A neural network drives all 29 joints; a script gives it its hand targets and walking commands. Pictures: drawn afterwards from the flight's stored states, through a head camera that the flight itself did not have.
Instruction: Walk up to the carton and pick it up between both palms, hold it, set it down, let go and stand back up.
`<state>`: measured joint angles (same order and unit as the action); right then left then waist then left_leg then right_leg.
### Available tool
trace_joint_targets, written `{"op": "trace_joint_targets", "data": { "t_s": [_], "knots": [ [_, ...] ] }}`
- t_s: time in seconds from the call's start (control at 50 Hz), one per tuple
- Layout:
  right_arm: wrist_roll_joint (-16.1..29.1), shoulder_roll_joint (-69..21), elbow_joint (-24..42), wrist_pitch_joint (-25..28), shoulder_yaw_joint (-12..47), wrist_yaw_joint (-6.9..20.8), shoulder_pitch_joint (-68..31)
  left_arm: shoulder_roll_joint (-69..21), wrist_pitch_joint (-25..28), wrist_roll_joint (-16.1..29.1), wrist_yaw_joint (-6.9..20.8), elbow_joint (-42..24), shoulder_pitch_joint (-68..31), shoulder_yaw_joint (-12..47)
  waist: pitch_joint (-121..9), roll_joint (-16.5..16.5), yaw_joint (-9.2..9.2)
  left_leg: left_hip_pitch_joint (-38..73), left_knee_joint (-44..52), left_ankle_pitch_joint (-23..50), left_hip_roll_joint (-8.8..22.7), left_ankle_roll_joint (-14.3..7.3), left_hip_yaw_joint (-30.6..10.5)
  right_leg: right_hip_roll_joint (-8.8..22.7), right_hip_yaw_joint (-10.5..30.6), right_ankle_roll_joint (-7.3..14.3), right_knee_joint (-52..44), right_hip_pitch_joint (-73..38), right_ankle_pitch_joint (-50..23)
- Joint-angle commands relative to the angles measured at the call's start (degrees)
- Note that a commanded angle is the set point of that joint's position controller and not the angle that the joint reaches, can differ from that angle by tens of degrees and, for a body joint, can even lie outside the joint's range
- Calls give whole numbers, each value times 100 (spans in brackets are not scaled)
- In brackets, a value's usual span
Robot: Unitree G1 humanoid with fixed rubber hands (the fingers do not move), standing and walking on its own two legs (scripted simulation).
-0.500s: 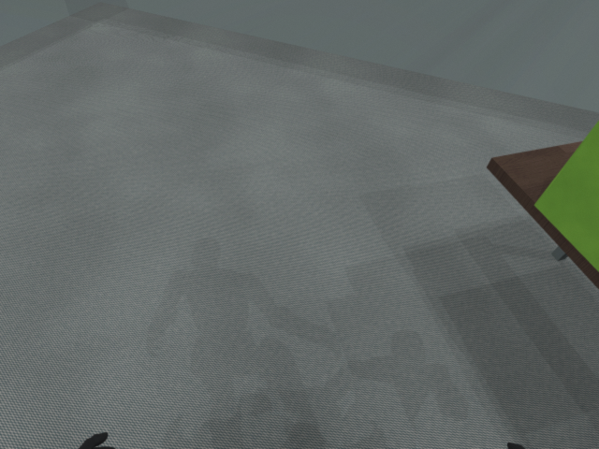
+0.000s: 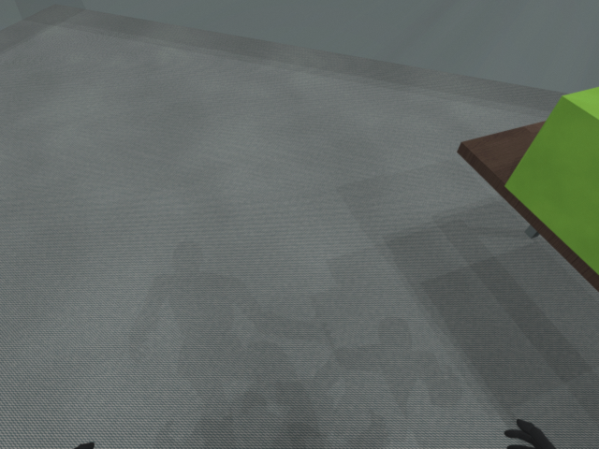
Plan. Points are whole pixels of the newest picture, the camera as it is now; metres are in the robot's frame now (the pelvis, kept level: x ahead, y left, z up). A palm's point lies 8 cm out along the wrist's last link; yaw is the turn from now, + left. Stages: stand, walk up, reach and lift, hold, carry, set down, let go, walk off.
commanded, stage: walk up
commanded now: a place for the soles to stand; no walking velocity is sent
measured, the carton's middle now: out of the picture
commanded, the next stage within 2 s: none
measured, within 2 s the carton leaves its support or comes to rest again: neither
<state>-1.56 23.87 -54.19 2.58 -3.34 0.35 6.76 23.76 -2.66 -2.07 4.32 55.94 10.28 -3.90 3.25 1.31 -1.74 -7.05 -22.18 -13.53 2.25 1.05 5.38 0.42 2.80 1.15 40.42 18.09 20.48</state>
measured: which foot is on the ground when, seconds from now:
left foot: down 0.00-0.18, up 0.20-0.52, down 0.54-0.94, up 0.96-1.00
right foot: up 0.00-0.18, down 0.20-0.54, up 0.56-0.90, down 0.92-1.00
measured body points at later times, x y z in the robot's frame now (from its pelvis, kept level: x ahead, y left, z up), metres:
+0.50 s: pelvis +0.14 -0.07 -0.01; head +0.15 -0.08 +0.44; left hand +0.31 +0.22 -0.10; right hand +0.14 -0.42 -0.09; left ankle +0.26 +0.01 -0.72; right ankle +0.08 -0.19 -0.74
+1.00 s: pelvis +0.31 -0.15 -0.02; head +0.32 -0.19 +0.43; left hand +0.65 -0.07 -0.08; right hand +0.08 -0.39 -0.13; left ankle +0.31 +0.00 -0.70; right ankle +0.29 -0.27 -0.74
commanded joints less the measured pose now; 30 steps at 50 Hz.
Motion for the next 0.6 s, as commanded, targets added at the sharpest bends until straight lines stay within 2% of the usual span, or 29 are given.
{"op": "trace_joint_targets", "data": {
  "t_s": [0.0, 0.02, 0.04, 0.06, 0.08, 0.1, 0.12, 0.14, 0.16, 0.18, 0.2, 0.22, 0.24, 0.26, 0.3, 0.32, 0.34, 0.36, 0.38, 0.4, 0.42, 0.44, 0.46, 0.48, 0.5, 0.52, 0.54, 0.56, 0.58],
  "knots": [
    [-68, 1559, 784, 156, -559, -98, -404, 1209, 35, 53, 239, -953, -110, -487, -155, -600, 32, 304, 1215, -986, 2197, -1201, -920, 833, 205, -89, 1445, 1218, 20],
    [-102, 1563, 894, 170, -585, -69, -562, 1149, 41, 84, 318, -1069, -111, -504, -53, -787, -31, 97, 1124, -1035, 2008, -1091, -557, 871, 24, -99, 1215, 1147, 64],
    [-163, 1606, 942, 166, -617, -39, -645, 1086, 31, 109, 390, -1142, -32, -509, -54, -966, -33, 17, 1049, -1076, 1875, -1072, -207, 834, -212, -60, 881, 1010, 172],
    [-168, 1694, 995, 170, -628, -16, -569, 1070, 32, 108, 446, -1213, -34, -493, -36, -1082, 49, -47, 935, -1086, 1847, -1032, 28, 851, -311, -69, 537, 812, 186],
    [-169, 1716, 1071, 134, -674, 18, -483, 1060, 37, 135, 490, -1274, -47, -516, -16, -1202, 112, -329, 795, -1332, 1676, -968, 251, 785, -511, -65, 215, 449, 213],
    [-184, 1637, 1119, 119, -654, 47, -523, 1078, 76, 152, 482, -1247, 90, -521, 110, -1122, 74, -590, 520, -1437, 1523, -865, 488, 652, -717, -40, -66, 175, 0],
    [-206, 1552, 1157, 59, -652, 78, -481, 1086, 104, 156, 448, -1152, 421, -523, -33, -765, -7, -609, -67, -1582, 1331, -832, 680, 373, -1050, -24, -375, -170, -138],
    [-210, 1460, 1168, -11, -653, 105, -417, 1118, 138, 116, 392, -947, 986, -616, -505, -248, -258, -883, -1148, -1759, 1124, -801, 913, 162, -1184, 7, -692, -911, -595],
    [-184, 1161, 1298, -66, -544, 135, -416, 1311, 192, 107, 295, -778, 1661, -683, -612, 819, -566, -1516, -2811, -1495, 670, -606, 1055, -120, -763, 247, -988, -1740, -287],
    [-128, 728, 1552, -58, -369, 190, -466, 1589, 222, 62, 158, -779, 1982, -794, -174, 2156, -744, -3089, -4369, -2329, -61, -395, 897, 610, 1129, 626, -1885, -1886, 1222],
    [-3, 901, 1809, -31, -387, 233, -504, 2027, 253, 14, 143, -1188, 1612, -784, -69, 1943, -402, -3816, -4876, -2413, -351, -243, -156, 1909, 4543, 1601, -3251, -1297, 1934],
    [43, 1219, 1817, -6, -464, 216, -612, 2144, 320, 140, 104, -1373, 1099, -803, 162, 1127, -185, -3385, -4845, -2189, 149, -268, -768, 2029, 4432, 1764, -3250, -502, 2521],
    [116, 1238, 1770, 53, -461, 260, -313, 1973, 402, 192, 26, -1409, 832, -769, 32, 784, 122, -3073, -4541, -1861, 378, -304, -839, 1647, 3377, 1567, -2822, -499, 2233],
    [114, 1250, 1688, 97, -503, 274, 27, 1777, 452, 177, -35, -1472, 718, -727, -36, 614, 259, -2688, -4052, -1763, 328, -183, -679, 1249, 2792, 1348, -2551, -322, 1414],
    [43, 1232, 1514, 133, -503, 249, 375, 1547, 475, 163, -45, -1484, 783, -621, -157, 597, 249, -2247, -3180, -1386, 155, -122, -495, 788, 2262, 1159, -2332, -356, 471],
    [125, 1270, 1568, 122, -488, 272, 116, 1490, 487, 133, -61, -1482, 647, -427, -230, 639, 111, -1940, -2792, -1186, 60, -96, -464, 719, 2158, 1130, -2431, -445, 431],
    [113, 1191, 1679, 95, -522, 285, 128, 1508, 505, 121, -62, -1507, 831, -455, -406, 641, 64, -1925, -2520, -1113, -61, -96, -424, 771, 2311, 1156, -2452, -738, 457],
    [120, 1232, 1741, 102, -517, 265, 145, 1612, 512, 117, -82, -1562, 875, -473, -425, 671, 53, -1822, -2319, -933, -54, -56, -383, 787, 2332, 1156, -2432, -704, 511],
    [99, 1070, 1822, 101, -511, 272, 101, 1519, 521, 77, -90, -1597, 825, -454, -325, 654, 31, -1512, -2153, -814, -127, -111, -390, 858, 2424, 1185, -2455, -296, 657],
    [25, 1125, 1877, 104, -504, 250, 291, 1561, 547, 79, -124, -1709, 644, -528, -145, 642, 222, -1453, -1926, -526, -1, -120, -653, 909, 2556, 1060, -2330, -185, 433],
    [21, 1175, 1846, 111, -527, 247, 307, 1474, 535, 98, -127, -1777, 610, -481, -70, 498, 197, -1214, -1755, -525, -120, -119, -563, 757, 2450, 984, -2314, -33, 396],
    [18, 1106, 1882, 113, -547, 259, 358, 1493, 549, 111, -140, -1744, 569, -493, -9, 625, 250, -983, -1574, -459, -156, -145, -576, 678, 2318, 899, -2172, 222, 404],
    [-8, 1150, 1887, 129, -591, 224, 803, 1543, 531, 108, -148, -1893, 433, -507, -221, 575, 443, -300, -1203, -325, -223, -228, -533, 532, 2178, 756, -1815, 462, 487],
    [-5, 1164, 1662, 157, -641, 172, 1405, 1444, 510, 71, -187, -1918, 199, -471, -297, 382, 810, 634, -834, -151, -235, -262, -565, 366, 1945, 604, -1189, 1080, 720],
    [-67, 1343, 1588, 196, -723, 93, 1922, 1076, 515, 66, -234, -2003, 350, -368, -366, -476, 1044, 1603, -391, -768, 233, -382, -1293, -76, 1550, 377, -135, 2140, 1162],
    [-187, 1721, 1624, 251, -835, 27, 2029, 577, 554, 150, -292, -2112, 397, -229, -261, -1850, 1071, 1418, 929, -2726, 1364, -598, -3196, -862, 787, 174, 1649, 2608, 1245],
    [-228, 1839, 1866, 262, -831, 24, 1357, 959, 538, 94, -350, -2018, 759, -262, 77, -1248, 685, 560, 1517, -3719, 2380, -847, -4528, -517, 774, 8, 2422, 2754, 1002],
    [-115, 1746, 2042, 288, -814, 65, 673, 1427, 520, 50, -327, -1860, 737, -397, 409, -569, 435, -286, 1633, -3954, 2427, -1066, -4504, 20, 848, -3, 2669, 2356, 531],
    [-100, 1591, 2019, 343, -765, 93, 453, 1625, 543, 87, -257, -1692, 945, -451, 378, -486, 246, -408, 1541, -3339, 1895, -1018, -3738, 244, 693, -14, 2587, 1876, 201]
  ]
}}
